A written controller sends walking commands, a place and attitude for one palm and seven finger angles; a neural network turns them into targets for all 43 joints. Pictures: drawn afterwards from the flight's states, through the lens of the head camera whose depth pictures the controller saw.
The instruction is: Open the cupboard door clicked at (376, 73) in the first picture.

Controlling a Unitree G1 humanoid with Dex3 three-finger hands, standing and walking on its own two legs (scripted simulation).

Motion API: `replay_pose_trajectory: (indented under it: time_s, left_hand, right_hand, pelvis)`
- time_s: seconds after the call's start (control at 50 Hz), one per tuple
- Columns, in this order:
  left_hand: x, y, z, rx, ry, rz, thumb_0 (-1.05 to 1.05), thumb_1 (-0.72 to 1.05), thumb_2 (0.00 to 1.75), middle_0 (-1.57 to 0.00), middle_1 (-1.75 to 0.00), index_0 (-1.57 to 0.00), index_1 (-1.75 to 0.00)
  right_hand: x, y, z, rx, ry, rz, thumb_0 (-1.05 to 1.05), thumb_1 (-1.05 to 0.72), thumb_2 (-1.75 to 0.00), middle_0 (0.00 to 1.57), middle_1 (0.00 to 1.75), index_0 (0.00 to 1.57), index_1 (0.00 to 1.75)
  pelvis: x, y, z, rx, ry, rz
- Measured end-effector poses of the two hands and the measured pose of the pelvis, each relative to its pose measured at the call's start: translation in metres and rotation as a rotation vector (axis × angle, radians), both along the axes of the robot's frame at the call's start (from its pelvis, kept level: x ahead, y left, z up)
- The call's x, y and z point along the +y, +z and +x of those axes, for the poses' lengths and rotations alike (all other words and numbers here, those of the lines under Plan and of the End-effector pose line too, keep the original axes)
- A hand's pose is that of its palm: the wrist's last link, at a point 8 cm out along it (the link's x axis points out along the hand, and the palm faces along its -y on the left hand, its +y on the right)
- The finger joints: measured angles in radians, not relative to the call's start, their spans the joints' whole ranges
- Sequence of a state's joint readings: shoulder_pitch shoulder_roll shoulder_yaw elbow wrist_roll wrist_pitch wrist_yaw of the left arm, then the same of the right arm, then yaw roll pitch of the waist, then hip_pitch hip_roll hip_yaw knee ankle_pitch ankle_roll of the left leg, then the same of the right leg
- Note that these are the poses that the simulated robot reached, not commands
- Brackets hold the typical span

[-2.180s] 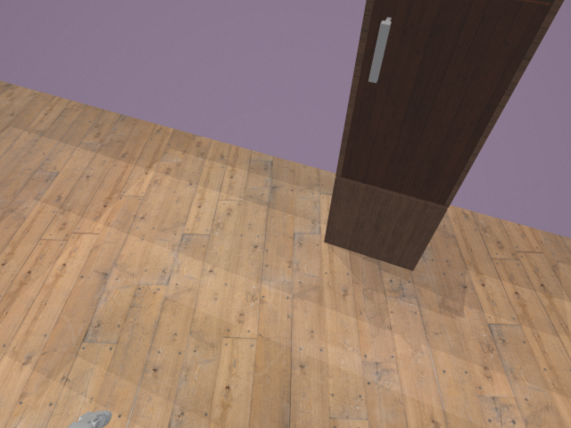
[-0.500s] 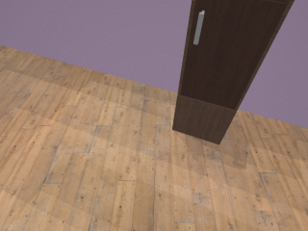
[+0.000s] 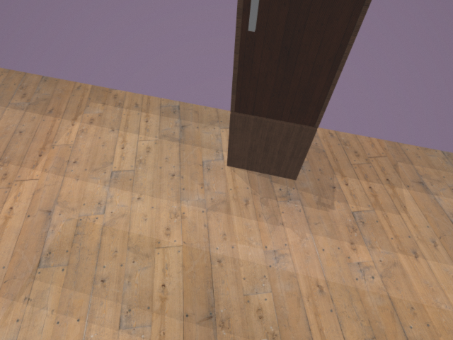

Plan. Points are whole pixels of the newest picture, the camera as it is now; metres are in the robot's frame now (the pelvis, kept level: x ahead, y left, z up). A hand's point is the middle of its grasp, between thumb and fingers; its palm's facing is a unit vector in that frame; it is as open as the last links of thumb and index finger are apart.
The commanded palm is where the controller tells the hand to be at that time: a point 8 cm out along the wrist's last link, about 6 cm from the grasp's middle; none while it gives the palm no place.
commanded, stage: turn to face it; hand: left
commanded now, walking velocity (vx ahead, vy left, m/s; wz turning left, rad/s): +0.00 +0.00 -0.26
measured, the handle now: (255, 3) +1.00 -0.02 +0.12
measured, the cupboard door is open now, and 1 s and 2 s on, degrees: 0 0 0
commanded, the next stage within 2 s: take the last steps up to it in 0.12 s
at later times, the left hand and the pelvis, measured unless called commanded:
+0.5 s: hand out of the picture +0.10 +0.16 -0.16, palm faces -0.17 -0.96 -0.22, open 7.4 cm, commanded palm none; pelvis -0.01 -0.02 +0.00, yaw -10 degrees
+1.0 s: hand out of the picture +0.11 +0.15 -0.18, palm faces -0.15 -0.98 -0.12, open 7.4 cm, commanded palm none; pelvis +0.15 -0.02 -0.01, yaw -13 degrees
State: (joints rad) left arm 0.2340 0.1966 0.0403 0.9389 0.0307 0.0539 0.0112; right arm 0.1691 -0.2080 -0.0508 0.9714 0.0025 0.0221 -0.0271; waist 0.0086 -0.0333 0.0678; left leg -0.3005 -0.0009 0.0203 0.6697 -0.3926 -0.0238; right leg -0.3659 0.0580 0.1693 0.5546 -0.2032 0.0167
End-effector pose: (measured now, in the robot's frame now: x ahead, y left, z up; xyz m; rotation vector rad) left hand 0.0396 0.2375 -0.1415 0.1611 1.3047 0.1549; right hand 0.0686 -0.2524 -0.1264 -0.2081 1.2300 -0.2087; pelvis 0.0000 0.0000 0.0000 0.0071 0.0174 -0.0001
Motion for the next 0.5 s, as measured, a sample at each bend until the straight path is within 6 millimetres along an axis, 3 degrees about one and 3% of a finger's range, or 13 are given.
replay_pose_trajectory:
  time_s: [0.06, 0.16, 0.26, 0.38, 0.5]
  left_hand:
    - [0.015, -0.008, 0.003, -0.007, -0.015, -0.007, 0.0, 0.9, 0.9, -0.2, -0.3, -0.2, -0.3]
    - [0.033, 0.001, 0.015, -0.029, -0.047, 0.004, 0.0, 0.91, 0.9, -0.2, -0.3, -0.2, -0.3]
    - [0.035, 0.009, 0.024, -0.031, -0.088, 0.018, 0.0, 0.91, 0.9, -0.2, -0.3, -0.19, -0.3]
    - [0.009, 0.015, 0.042, -0.015, -0.19, 0.012, 0.0, 0.91, 0.9, -0.2, -0.3, -0.19, -0.3]
    - [-0.033, 0.015, 0.063, -0.102, -0.222, 0.003, 0.0, 0.91, 0.9, -0.2, -0.3, -0.19, -0.3]
  right_hand:
    - [0.01, 0.004, -0.014, -0.027, -0.023, -0.02, 0.01, -0.9, -0.9, 0.2, 0.3, 0.2, 0.3]
    - [0.026, 0.013, -0.044, -0.003, -0.06, -0.017, 0.01, -0.9, -0.9, 0.2, 0.3, 0.2, 0.3]
    - [0.035, 0.01, -0.07, 0.021, -0.114, 0.012, 0.01, -0.9, -0.9, 0.2, 0.3, 0.2, 0.3]
    - [0.033, -0.004, -0.114, 0.069, -0.21, 0.066, 0.01, -0.9, -0.9, 0.2, 0.3, 0.2, 0.3]
    - [0.011, -0.021, -0.161, 0.211, -0.266, 0.1, 0.01, -0.9, -0.9, 0.2, 0.3, 0.2, 0.3]
  pelvis:
    - [0.011, -0.003, -0.006, -0.004, -0.021, 0.0]
    - [0.019, 0.006, -0.011, -0.017, -0.068, -0.016]
    - [0.02, 0.009, -0.013, -0.021, -0.113, -0.022]
    - [0.008, 0.008, -0.014, -0.016, -0.168, -0.015]
    - [-0.018, -0.001, -0.006, -0.018, -0.172, -0.024]
